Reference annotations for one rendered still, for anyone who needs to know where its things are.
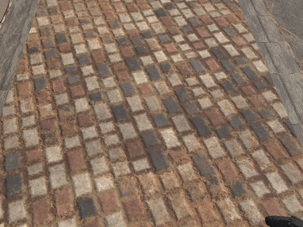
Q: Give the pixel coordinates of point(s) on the right robot hand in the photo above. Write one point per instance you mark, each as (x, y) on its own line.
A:
(281, 221)

